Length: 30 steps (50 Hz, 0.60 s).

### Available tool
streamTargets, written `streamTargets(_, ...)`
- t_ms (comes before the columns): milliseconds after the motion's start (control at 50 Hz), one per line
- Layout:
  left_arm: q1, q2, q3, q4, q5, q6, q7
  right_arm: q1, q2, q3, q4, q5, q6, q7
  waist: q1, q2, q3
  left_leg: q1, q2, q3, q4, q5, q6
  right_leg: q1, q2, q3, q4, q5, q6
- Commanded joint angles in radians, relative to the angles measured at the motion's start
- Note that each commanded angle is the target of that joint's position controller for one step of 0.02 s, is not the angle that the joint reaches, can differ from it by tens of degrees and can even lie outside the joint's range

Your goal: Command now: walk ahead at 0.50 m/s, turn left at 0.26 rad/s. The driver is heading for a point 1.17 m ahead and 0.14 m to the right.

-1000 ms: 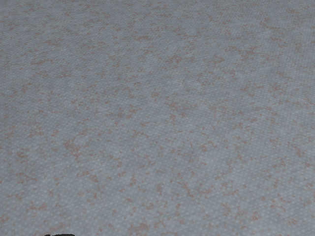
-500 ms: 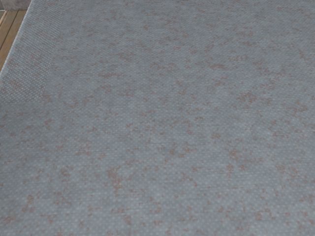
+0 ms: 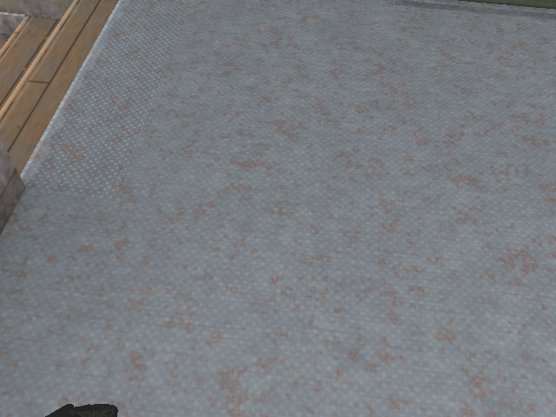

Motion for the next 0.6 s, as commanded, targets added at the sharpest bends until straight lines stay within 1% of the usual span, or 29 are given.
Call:
streamTargets(20,-0.095,0.045,0.002,-0.069,-0.012,-0.013,-0.013,0.021,-0.167,-0.041,-0.042,0.004,-0.016,-0.006,-0.025,0.117,-0.023,-0.047,0.231,-0.116,-0.096,0.219,0.138,0.126,0.049,-0.046,-0.152,0.156,-0.004)
streamTargets(40,-0.117,0.053,0.003,-0.076,-0.016,-0.016,-0.017,0.035,-0.169,-0.041,-0.033,0.006,-0.016,-0.005,-0.035,0.119,-0.010,-0.021,0.248,-0.134,-0.088,0.196,0.139,0.118,0.053,-0.041,-0.179,0.153,-0.011)
streamTargets(80,-0.151,0.068,0.007,-0.094,-0.017,-0.022,-0.028,0.058,-0.170,-0.042,-0.017,0.008,-0.012,-0.005,-0.045,0.118,0.008,0.059,0.285,-0.170,-0.051,0.201,0.136,0.081,0.059,-0.034,-0.226,0.102,-0.036)
streamTargets(120,-0.142,0.082,0.012,-0.102,-0.016,-0.030,-0.037,0.066,-0.178,-0.045,-0.007,0.006,-0.005,-0.009,-0.032,0.131,0.012,0.129,0.319,-0.200,-0.010,0.252,0.122,0.081,0.068,-0.034,-0.263,0.022,-0.067)
streamTargets(140,-0.116,0.090,0.016,-0.098,-0.016,-0.032,-0.040,0.060,-0.182,-0.048,-0.005,0.005,-0.001,-0.011,-0.016,0.143,0.006,0.147,0.324,-0.204,0.015,0.311,0.111,0.116,0.077,-0.043,-0.275,-0.018,-0.082)
streamTargets(160,-0.057,0.104,0.024,-0.084,-0.015,-0.035,-0.039,0.041,-0.187,-0.049,-0.009,0.006,0.003,-0.012,0.022,0.151,-0.020,0.148,0.308,-0.189,0.074,0.444,0.095,0.206,0.101,-0.068,-0.301,-0.040,-0.103)
streamTargets(180,0.059,0.131,0.040,-0.049,-0.009,-0.037,-0.035,0.024,-0.173,-0.043,-0.014,0.005,0.005,-0.012,0.080,0.135,-0.092,0.126,0.255,-0.148,0.204,0.584,0.072,0.376,0.121,-0.088,-0.320,-0.014,-0.131)
streamTargets(200,0.230,0.183,0.055,-0.021,0.004,-0.039,-0.030,0.010,-0.136,-0.026,-0.035,-0.007,0.005,-0.012,0.152,0.076,-0.232,-0.014,0.197,-0.099,0.450,0.477,0.035,0.656,-0.002,0.039,-0.280,0.038,-0.198)
streamTargets(220,0.350,0.263,0.078,0.004,0.010,-0.032,-0.028,0.149,-0.064,-0.003,-0.040,0.000,-0.012,-0.011,0.130,-0.178,-0.379,-0.394,0.035,-0.015,0.842,0.018,-0.054,1.040,-0.226,0.460,-0.324,-0.116,-0.361)
streamTargets(240,0.377,0.189,0.059,0.023,-0.017,-0.026,-0.034,0.134,-0.097,-0.004,-0.034,0.006,-0.024,-0.006,0.147,-0.235,-0.389,-0.567,0.025,-0.089,0.964,-0.365,-0.058,1.075,-0.271,0.699,-0.467,-0.322,-0.383)
streamTargets(260,0.303,0.139,0.042,0.010,-0.025,-0.019,-0.028,0.038,-0.165,-0.021,-0.054,0.021,-0.030,-0.001,0.152,-0.130,-0.224,-0.650,0.090,-0.089,1.024,-0.299,-0.052,0.950,-0.245,0.582,-0.488,-0.429,-0.334)
streamTargets(280,0.232,0.120,0.033,-0.005,-0.016,-0.010,-0.024,-0.040,-0.162,-0.018,-0.074,0.017,-0.031,-0.001,0.131,-0.045,-0.132,-0.641,0.143,-0.043,0.995,-0.208,-0.047,0.801,-0.208,0.460,-0.506,-0.392,-0.302)
streamTargets(300,0.184,0.098,0.023,-0.008,-0.007,-0.007,-0.026,-0.079,-0.150,-0.019,-0.083,0.002,-0.030,-0.002,0.105,-0.008,-0.056,-0.613,0.175,-0.026,0.924,-0.149,-0.048,0.667,-0.167,0.377,-0.542,-0.311,-0.292)
streamTargets(320,0.158,0.079,0.014,-0.011,0.002,-0.011,-0.027,-0.066,-0.142,-0.023,-0.081,-0.006,-0.025,-0.003,0.071,-0.028,-0.036,-0.555,0.206,-0.028,0.869,-0.105,-0.050,0.586,-0.135,0.318,-0.568,-0.232,-0.279)
streamTargets(340,0.147,0.074,0.012,-0.009,0.002,-0.014,-0.028,-0.040,-0.126,-0.022,-0.073,-0.004,-0.018,-0.003,0.052,-0.049,-0.034,-0.512,0.215,-0.021,0.839,-0.083,-0.057,0.541,-0.110,0.275,-0.590,-0.178,-0.277)
streamTargets(360,0.149,0.078,0.013,-0.002,-0.002,-0.018,-0.029,-0.020,-0.109,-0.019,-0.066,-0.004,-0.013,-0.004,0.042,-0.057,-0.038,-0.496,0.219,-0.009,0.815,-0.070,-0.064,0.520,-0.097,0.234,-0.605,-0.121,-0.283)
streamTargets(380,0.156,0.091,0.016,0.006,-0.006,-0.022,-0.027,-0.024,-0.102,-0.017,-0.067,-0.005,-0.009,-0.006,0.038,-0.053,-0.034,-0.504,0.224,0.000,0.785,-0.046,-0.074,0.510,-0.093,0.199,-0.617,-0.064,-0.289)
streamTargets(400,0.165,0.107,0.020,0.015,-0.007,-0.023,-0.024,-0.050,-0.098,-0.015,-0.076,-0.009,-0.008,-0.009,0.040,-0.042,-0.026,-0.525,0.229,0.006,0.741,-0.010,-0.085,0.511,-0.093,0.170,-0.628,-0.006,-0.294)
streamTargets(420,0.177,0.119,0.023,0.023,-0.009,-0.021,-0.019,-0.082,-0.093,-0.012,-0.085,-0.011,-0.009,-0.011,0.048,-0.030,-0.021,-0.544,0.234,0.010,0.686,0.037,-0.095,0.520,-0.091,0.146,-0.635,0.043,-0.295)
streamTargets(460,0.201,0.130,0.026,0.038,-0.014,-0.014,-0.013,-0.141,-0.078,-0.006,-0.096,-0.012,-0.014,-0.008,0.067,-0.019,-0.018,-0.543,0.232,0.022,0.557,0.144,-0.103,0.541,-0.071,0.089,-0.638,0.095,-0.276)
streamTargets(520,0.253,0.144,0.027,0.063,-0.025,-0.005,-0.009,-0.242,-0.057,0.003,-0.116,-0.006,-0.022,0.002,0.109,-0.020,-0.001,-0.501,0.207,0.046,0.377,0.268,-0.103,0.566,-0.051,0.035,-0.633,0.096,-0.250)
streamTargets(560,0.292,0.152,0.028,0.083,-0.029,0.002,-0.008,-0.302,-0.056,0.006,-0.132,0.001,-0.026,0.012,0.135,-0.021,0.016,-0.493,0.191,0.057,0.305,0.289,-0.101,0.604,-0.066,0.036,-0.620,0.075,-0.248)
streamTargets(600,0.321,0.155,0.028,0.100,-0.031,0.013,-0.008,-0.351,-0.060,0.006,-0.152,0.006,-0.032,0.024,0.149,-0.024,0.033,-0.506,0.180,0.059,0.256,0.264,-0.090,0.662,-0.093,0.051,-0.594,0.077,-0.247)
